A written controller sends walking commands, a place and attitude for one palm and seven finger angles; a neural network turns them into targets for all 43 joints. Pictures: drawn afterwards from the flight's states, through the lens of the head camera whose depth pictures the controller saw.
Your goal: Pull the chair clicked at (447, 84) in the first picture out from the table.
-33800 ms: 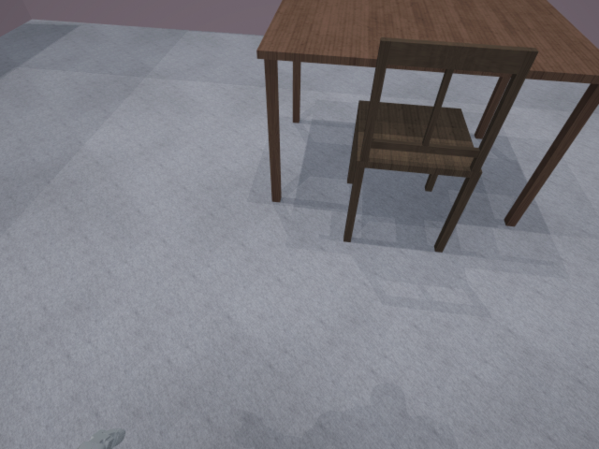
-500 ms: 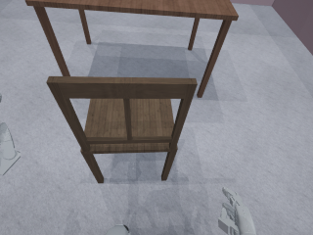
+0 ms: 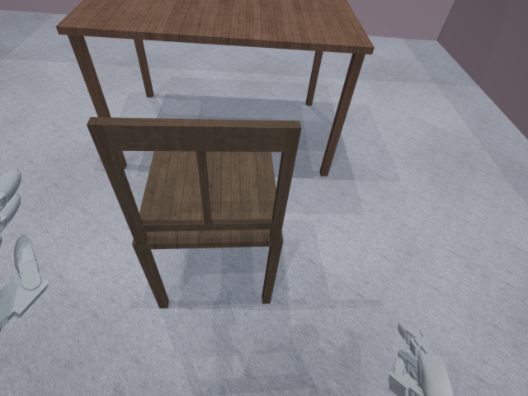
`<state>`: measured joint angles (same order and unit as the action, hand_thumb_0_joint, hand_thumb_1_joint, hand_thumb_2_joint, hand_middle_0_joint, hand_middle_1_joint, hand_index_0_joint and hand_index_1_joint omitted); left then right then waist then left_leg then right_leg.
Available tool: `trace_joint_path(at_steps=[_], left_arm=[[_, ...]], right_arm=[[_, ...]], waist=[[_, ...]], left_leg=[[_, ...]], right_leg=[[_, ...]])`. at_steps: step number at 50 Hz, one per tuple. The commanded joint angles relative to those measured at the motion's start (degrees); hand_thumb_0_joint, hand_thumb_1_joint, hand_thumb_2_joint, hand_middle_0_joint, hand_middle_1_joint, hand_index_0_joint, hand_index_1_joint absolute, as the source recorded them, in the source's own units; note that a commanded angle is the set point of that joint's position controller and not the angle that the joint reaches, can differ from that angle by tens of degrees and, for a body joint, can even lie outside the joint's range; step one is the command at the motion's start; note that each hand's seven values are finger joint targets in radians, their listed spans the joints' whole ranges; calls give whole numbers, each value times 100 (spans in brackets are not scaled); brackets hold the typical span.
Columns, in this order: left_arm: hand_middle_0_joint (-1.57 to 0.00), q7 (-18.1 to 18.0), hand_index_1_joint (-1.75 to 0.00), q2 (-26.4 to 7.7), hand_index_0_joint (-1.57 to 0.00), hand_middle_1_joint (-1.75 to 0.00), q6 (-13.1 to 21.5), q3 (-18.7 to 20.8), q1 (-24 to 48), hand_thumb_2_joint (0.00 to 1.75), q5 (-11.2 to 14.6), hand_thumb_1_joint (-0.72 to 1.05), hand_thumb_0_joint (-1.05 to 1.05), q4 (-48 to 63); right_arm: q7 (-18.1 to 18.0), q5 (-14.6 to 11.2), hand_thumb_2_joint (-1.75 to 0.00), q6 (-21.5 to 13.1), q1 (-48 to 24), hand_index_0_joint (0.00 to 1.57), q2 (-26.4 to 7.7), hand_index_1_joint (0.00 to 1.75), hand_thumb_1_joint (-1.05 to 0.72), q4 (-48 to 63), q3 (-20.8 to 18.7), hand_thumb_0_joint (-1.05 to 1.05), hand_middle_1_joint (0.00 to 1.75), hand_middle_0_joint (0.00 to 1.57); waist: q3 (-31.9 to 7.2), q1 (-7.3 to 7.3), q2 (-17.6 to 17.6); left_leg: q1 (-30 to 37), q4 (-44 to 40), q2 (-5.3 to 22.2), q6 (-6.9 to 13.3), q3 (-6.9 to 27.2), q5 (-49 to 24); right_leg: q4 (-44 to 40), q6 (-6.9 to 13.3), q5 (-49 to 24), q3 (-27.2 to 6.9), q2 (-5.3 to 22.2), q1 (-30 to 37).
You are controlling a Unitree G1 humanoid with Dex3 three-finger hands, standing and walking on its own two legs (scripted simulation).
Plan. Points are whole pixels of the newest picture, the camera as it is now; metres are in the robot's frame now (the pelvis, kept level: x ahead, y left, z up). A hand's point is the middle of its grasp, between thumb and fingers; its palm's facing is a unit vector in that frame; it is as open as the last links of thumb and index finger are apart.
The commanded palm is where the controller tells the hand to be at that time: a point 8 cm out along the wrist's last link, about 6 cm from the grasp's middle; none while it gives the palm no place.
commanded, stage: stop stepping back and stand still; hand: left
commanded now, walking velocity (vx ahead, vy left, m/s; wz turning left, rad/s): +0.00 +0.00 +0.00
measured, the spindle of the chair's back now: (204, 189) +0.58 +0.16 -0.10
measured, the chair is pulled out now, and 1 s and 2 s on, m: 0.55 0.55 0.55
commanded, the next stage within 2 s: let the arm hang, fingers relaxed in 0.40 s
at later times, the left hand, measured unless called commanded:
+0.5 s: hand (11, 300) +0.17 +0.26 +0.17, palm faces +0.40 -0.80 -0.45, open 7.4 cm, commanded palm none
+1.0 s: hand out of the picture -0.03 +0.18 -0.17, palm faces +0.05 -0.98 -0.21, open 7.0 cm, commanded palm none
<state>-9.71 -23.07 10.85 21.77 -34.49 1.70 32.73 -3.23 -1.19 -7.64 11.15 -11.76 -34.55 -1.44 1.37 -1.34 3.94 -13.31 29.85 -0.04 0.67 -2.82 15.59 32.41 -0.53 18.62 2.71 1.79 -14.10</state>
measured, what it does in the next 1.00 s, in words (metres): stands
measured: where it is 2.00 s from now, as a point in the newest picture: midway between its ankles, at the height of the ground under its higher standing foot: outside the picture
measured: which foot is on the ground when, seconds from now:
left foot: down 0.00-1.00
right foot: down 0.00-1.00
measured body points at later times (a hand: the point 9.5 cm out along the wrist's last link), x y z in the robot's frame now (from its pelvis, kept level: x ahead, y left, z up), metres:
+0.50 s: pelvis -0.03 +0.00 +0.00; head -0.03 +0.02 +0.45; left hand +0.15 +0.30 +0.20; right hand +0.09 -0.24 -0.08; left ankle +0.00 +0.11 -0.73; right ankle +0.00 -0.11 -0.73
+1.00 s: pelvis -0.02 +0.00 +0.00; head +0.00 +0.01 +0.45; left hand -0.03 +0.24 -0.15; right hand -0.01 -0.23 -0.15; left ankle +0.00 +0.11 -0.73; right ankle +0.00 -0.11 -0.73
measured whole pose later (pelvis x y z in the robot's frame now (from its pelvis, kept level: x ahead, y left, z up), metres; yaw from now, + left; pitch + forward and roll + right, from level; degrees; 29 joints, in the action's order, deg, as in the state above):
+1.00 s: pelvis -0.02 +0.00 +0.00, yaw +2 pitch -1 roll -1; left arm -1.6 -11.5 -2.0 0.3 -19.2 -0.8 -56.8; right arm -0.9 0.7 0.9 18.7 -9.4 -57.0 0.1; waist 3.1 0.0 0.4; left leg -15.2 28.9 0.0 0.2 1.9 12.7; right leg 26.2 1.3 12.4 5.1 0.0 -12.8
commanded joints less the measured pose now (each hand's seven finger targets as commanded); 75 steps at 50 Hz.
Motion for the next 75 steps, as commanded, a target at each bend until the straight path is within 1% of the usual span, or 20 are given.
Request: trace_joint_path(at_steps=[1,3,6,9,11,18,20,24,25,26,27,29,31,33,34,39,43,49,53,75], left_arm=[[-20,-142,-30,-1258,-20,-30,490,1180,249,90,80,90,0,1119],[-20,-129,-30,-1096,-20,-30,439,1182,72,90,132,90,0,429],[-20,-71,-30,-829,-20,-30,352,835,141,90,172,90,0,-140],[-20,-67,-30,-847,-20,-30,339,607,790,90,114,90,0,-97],[-20,-86,-30,-831,-20,-30,320,471,1041,90,89,90,0,63],[-20,-208,-30,-1155,-20,-30,389,841,883,90,-71,90,0,1103],[-20,-213,-30,-1298,-20,-30,414,1017,527,90,-51,90,0,1073],[-20,-178,-30,-1068,-20,-30,489,1026,103,90,20,90,0,656],[-20,667,-30,205,-20,-30,-224,-1790,896,90,-409,90,0,-3832],[-20,882,-30,168,-20,-30,-870,-1381,970,90,-438,90,0,-4005],[-20,923,-30,383,-20,-30,-1056,-1437,893,90,-419,90,0,-3893],[-20,937,-30,474,-20,-30,-1109,-1573,1283,90,-374,90,0,-4387],[-20,922,-30,381,-20,-30,-1108,-1661,1567,90,-389,90,0,-4944],[-20,891,-30,373,-20,-30,-1125,-1718,1769,90,-384,90,0,-5600],[-20,873,-30,389,-20,-30,-1156,-1779,1834,90,-359,90,0,-5928],[-20,829,-30,414,-20,-30,-1184,-1974,1649,90,-277,90,0,-7406],[-20,795,-30,671,-20,-30,-1147,-1946,1415,90,-260,90,0,-8069],[-20,811,-30,775,-20,-30,-1132,-2093,1461,90,-225,90,0,-8718],[-20,796,-30,829,-20,-30,-1147,-2129,1360,90,-217,90,0,-8999],[-20,714,-30,1214,-20,-30,-1098,-2131,1064,90,-203,90,0,-9432]], right_arm=[[2,-58,-90,-263,-260,20,-756,30,-90,625,-232,0,30,20],[-22,-85,-90,-160,-214,20,-731,30,-90,688,-239,0,30,20],[-46,-51,-90,-2,-149,20,-746,30,-90,672,-232,0,30,20],[-78,8,-90,-64,-219,20,-737,30,-90,590,-161,0,30,20],[-135,25,-90,-134,-291,20,-755,30,-90,578,-126,0,30,20],[-166,40,-90,-360,-417,20,-682,30,-90,668,-72,0,30,20],[-142,21,-90,-399,-338,20,-630,30,-90,648,-86,0,30,20],[-79,15,-90,-397,-247,20,-602,30,-90,612,-100,0,30,20],[407,40,-90,-748,-320,20,-1187,30,-90,-703,-366,0,30,20],[403,149,-90,-173,210,20,-1290,30,-90,-837,-429,0,30,20],[355,149,-90,-26,254,20,-1086,30,-90,-696,-384,0,30,20],[328,209,-90,192,169,20,-971,30,-90,-696,-260,0,30,20],[323,244,-90,346,186,20,-921,30,-90,-696,-189,0,30,20],[314,248,-90,503,344,20,-802,30,-90,-772,-142,0,30,20],[311,244,-90,572,394,20,-729,30,-90,-866,-100,0,30,20],[270,236,-90,648,278,20,-579,30,-90,-1352,51,0,30,20],[204,247,-90,701,611,20,-326,30,-90,-1664,38,0,30,20],[168,200,-90,743,1090,20,-284,30,-90,-2038,18,0,30,20],[156,204,-90,751,1316,20,-218,30,-90,-2249,41,0,30,20],[71,181,-90,699,1615,20,283,30,-90,-2732,91,0,30,20]], waist=[[-315,55,-1364],[-169,25,-840],[94,-87,-221],[-63,-109,333],[-124,-81,238],[-199,106,-1498],[-257,114,-1566],[-291,103,-1037],[258,-183,-583],[-67,-71,-375],[-126,-48,-469],[-212,74,-256],[-370,98,572],[-588,54,946],[-625,34,870],[-361,179,-1161],[-372,156,-1687],[79,94,-466],[374,81,-291],[566,138,-577]], left_leg=[[-693,-614,914,245,788,-386],[-1141,-611,617,109,628,1330],[-550,189,273,22,466,1250],[-132,197,261,112,572,799],[-154,-282,356,191,761,821],[-1275,-1638,763,347,1275,1837],[-1230,-1520,697,292,1128,1511],[-1094,-1166,544,172,892,959],[-863,-270,514,89,887,-738],[-733,-281,613,188,948,-1340],[-735,-309,678,233,985,-1316],[-1072,-494,751,374,1289,-841],[-864,-266,534,331,1209,-806],[-469,-39,304,251,1017,-890],[-268,-15,258,214,947,-929],[-389,-704,390,204,1025,-675],[-296,-752,392,188,958,-344],[-295,-798,436,202,988,-195],[-327,-902,434,223,961,47],[-209,-830,430,215,778,-489]], right_leg=[[-1044,-36,-633,-44,117,862],[-1217,70,134,-522,214,690],[-2066,333,1453,-1403,669,-614],[-1964,288,1403,-1202,712,-814],[-1752,180,1260,-1018,527,-595],[-763,5,179,-371,-28,859],[-871,11,-72,-327,2,996],[-1226,86,-258,-537,136,972],[-641,203,-1017,-170,305,-188],[-556,244,-1394,-345,403,-146],[-410,231,-1183,-231,329,-159],[-214,225,-662,-281,265,-63],[-497,323,-787,-492,398,54],[-701,472,-856,-712,626,47],[-751,503,-795,-721,682,-15],[-766,290,-653,-556,367,302],[-984,356,-730,-453,355,459],[-1250,380,-416,-438,394,241],[-1340,383,-66,-483,387,34],[-1267,409,-500,-499,354,61]])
